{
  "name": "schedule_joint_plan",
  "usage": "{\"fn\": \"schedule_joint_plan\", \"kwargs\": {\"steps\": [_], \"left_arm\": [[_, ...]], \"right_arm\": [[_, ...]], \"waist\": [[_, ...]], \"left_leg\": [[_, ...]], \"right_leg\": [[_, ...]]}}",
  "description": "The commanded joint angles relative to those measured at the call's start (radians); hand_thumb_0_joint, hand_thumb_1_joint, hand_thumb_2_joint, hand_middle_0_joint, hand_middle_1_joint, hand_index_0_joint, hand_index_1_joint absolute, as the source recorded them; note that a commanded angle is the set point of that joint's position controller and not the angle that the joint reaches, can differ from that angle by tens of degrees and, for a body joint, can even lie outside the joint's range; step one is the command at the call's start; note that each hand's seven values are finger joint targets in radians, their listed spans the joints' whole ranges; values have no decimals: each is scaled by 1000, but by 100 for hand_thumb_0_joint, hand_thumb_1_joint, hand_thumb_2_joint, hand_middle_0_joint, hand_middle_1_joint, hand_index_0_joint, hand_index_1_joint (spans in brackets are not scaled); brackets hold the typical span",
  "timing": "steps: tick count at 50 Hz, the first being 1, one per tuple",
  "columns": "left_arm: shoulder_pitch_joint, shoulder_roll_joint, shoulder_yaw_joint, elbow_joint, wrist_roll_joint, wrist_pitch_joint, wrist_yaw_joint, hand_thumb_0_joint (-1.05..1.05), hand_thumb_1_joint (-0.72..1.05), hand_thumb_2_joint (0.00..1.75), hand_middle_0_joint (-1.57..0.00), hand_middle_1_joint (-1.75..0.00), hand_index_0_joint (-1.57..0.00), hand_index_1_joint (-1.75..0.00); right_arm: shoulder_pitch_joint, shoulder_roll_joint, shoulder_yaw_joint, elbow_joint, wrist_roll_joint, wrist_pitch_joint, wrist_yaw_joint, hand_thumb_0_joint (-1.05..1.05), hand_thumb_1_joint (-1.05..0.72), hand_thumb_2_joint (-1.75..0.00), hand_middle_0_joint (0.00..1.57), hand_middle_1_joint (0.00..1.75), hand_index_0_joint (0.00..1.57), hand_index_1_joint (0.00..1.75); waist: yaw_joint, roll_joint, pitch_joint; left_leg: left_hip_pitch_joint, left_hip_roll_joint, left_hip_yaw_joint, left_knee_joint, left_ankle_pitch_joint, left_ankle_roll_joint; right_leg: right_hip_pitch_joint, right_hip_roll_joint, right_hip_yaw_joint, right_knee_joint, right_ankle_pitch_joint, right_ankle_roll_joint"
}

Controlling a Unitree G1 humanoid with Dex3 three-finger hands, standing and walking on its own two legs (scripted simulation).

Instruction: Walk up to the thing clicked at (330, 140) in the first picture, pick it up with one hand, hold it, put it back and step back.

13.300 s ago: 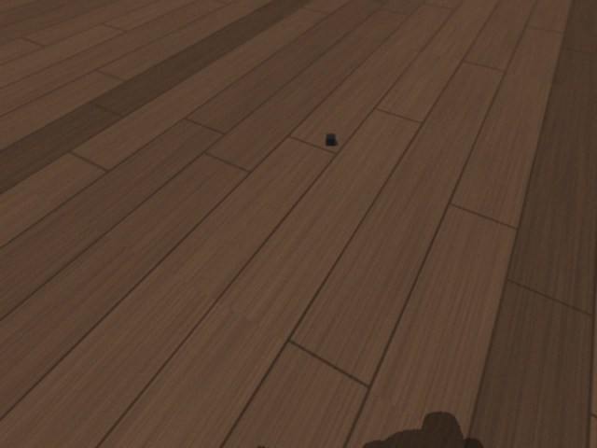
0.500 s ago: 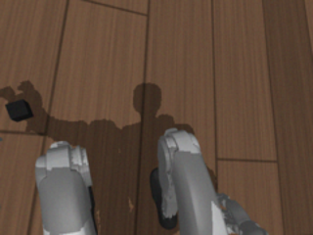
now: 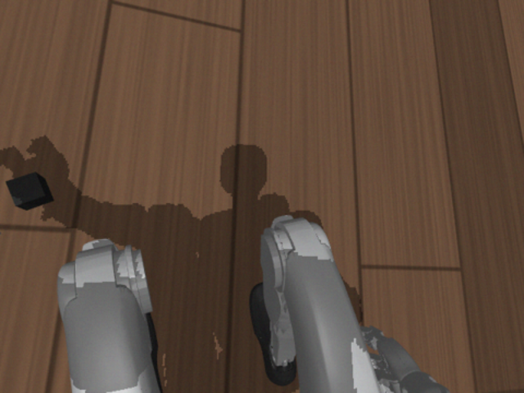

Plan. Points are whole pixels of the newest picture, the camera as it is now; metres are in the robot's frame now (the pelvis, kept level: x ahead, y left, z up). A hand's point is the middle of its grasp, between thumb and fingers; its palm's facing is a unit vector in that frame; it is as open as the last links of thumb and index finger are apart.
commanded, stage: rise first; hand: left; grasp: from above
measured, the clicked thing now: (31, 191) +0.43 +0.34 -0.30
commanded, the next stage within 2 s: approach in 0.76 s
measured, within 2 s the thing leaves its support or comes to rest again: neither
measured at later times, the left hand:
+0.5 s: hand out of the picture +0.39 +0.37 -0.18, palm faces -0.38 -0.18 -0.91, open 13.5 cm
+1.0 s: hand out of the picture +0.39 +0.37 -0.18, palm faces -0.42 -0.18 -0.89, open 13.4 cm
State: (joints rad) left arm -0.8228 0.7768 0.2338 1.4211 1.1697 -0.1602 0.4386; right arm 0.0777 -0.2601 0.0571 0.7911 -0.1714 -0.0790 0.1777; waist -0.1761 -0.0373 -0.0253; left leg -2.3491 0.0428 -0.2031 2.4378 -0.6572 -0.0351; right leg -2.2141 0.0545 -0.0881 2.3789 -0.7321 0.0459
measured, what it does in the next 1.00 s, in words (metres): stands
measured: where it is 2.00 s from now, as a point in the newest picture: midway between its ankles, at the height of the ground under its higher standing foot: (212, 363)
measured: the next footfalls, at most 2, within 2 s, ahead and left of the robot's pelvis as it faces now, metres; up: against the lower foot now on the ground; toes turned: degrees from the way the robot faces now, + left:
none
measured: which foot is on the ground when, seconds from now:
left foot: down 0.00-1.00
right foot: down 0.00-1.00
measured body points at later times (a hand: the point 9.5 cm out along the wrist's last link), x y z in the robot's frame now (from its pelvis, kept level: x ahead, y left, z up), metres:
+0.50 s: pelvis +0.00 +0.00 +0.00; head +0.23 +0.09 +0.37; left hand +0.41 +0.38 -0.13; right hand +0.09 -0.27 -0.11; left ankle +0.08 +0.14 -0.29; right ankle +0.09 -0.12 -0.29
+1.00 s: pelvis +0.00 +0.00 +0.00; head +0.23 +0.09 +0.37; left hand +0.41 +0.38 -0.13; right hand +0.09 -0.27 -0.11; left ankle +0.08 +0.14 -0.29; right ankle +0.09 -0.12 -0.29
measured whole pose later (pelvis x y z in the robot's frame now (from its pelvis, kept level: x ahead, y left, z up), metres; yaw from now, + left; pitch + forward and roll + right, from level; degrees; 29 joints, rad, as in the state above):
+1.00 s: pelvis +0.00 +0.00 +0.00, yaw +0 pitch +31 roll -9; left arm -0.86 0.81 0.19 1.47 1.17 -0.17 0.43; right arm 0.08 -0.27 0.07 0.79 -0.18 -0.11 0.19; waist -0.19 -0.05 -0.01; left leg -2.35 0.04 -0.20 2.44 -0.65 -0.04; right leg -2.22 0.05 -0.09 2.38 -0.72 0.05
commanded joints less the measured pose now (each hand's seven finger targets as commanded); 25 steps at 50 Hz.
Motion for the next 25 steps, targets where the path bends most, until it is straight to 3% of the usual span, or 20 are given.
{"fn": "schedule_joint_plan", "kwargs": {"steps": [1,6,10,11,13,14,16,18,21,23,25], "left_arm": [[-252,291,19,-139,-6,-4,35,0,-50,97,-13,-98,-14,-98],[-267,272,-2,-119,-5,-5,35,0,-49,96,-15,-96,-15,-96],[-251,282,5,-98,-12,-6,35,0,-46,94,-17,-96,-17,-95],[-254,285,9,-94,-5,-7,37,0,-46,94,-17,-95,-17,-94],[-261,280,-6,-95,-4,-7,36,0,-47,95,-16,-96,-17,-96],[-264,286,7,-84,-5,-6,40,0,-47,94,-16,-95,-17,-95],[-276,286,-5,-88,-3,-8,45,0,-46,94,-16,-96,-17,-95],[-294,318,23,-120,-2,-11,53,0,-45,93,-18,-93,-18,-93],[-245,305,19,-87,-1,-3,55,0,-44,92,-19,-92,-20,-92],[-268,305,22,-106,-4,-2,52,0,-43,91,-20,-91,-21,-91],[-255,315,30,-116,-9,2,50,0,-43,91,-20,-91,-21,-91]], "right_arm": [[174,-245,-73,-14,12,-8,-14,0,-90,-90,20,30,20,30],[181,-251,-71,-10,11,-13,-15,0,-90,-90,20,30,20,30],[174,-253,-70,-14,14,-16,-17,0,-90,-90,20,30,20,30],[179,-257,-70,-13,9,-17,-17,0,-90,-90,20,30,20,30],[172,-250,-66,-12,11,-19,-15,0,-90,-90,20,30,20,30],[172,-259,-68,-14,12,-19,-17,0,-90,-90,20,30,20,30],[173,-256,-65,-15,10,-22,-15,0,-90,-90,20,30,20,30],[172,-258,-65,-15,10,-23,-18,0,-90,-90,20,30,20,30],[173,-249,-64,-8,6,-27,-15,0,-90,-90,20,30,20,30],[185,-258,-66,-12,1,-29,-13,0,-90,-90,20,30,20,30],[180,-255,-67,-13,2,-30,-10,0,-90,-90,20,30,20,30]], "waist": [[18,314,-654],[1,299,-620],[20,288,-625],[9,298,-620],[17,317,-625],[9,302,-622],[-1,296,-613],[5,312,-642],[15,305,-637],[1,317,-643],[18,339,-646]], "left_leg": [[544,-8,137,-235,132,53],[523,-7,140,-238,106,55],[521,-9,140,-243,100,55],[522,-10,139,-241,100,54],[535,-10,137,-248,101,50],[542,-10,133,-248,98,50],[538,-6,134,-237,102,52],[552,-6,138,-230,124,51],[544,-6,144,-224,134,52],[550,-7,142,-228,133,52],[555,-7,143,-235,127,51]], "right_leg": [[256,20,-91,-251,237,-75],[240,17,-89,-265,214,-73],[238,17,-88,-265,201,-75],[241,15,-92,-260,201,-72],[232,17,-94,-254,202,-77],[224,15,-97,-250,201,-74],[226,15,-94,-254,209,-74],[239,13,-90,-248,229,-70],[249,14,-84,-251,240,-71],[253,12,-91,-250,239,-70],[247,12,-89,-251,229,-73]]}}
